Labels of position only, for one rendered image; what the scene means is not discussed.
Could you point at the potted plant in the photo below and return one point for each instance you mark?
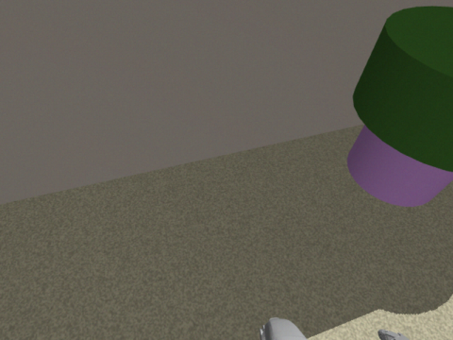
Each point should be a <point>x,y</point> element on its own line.
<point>404,153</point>

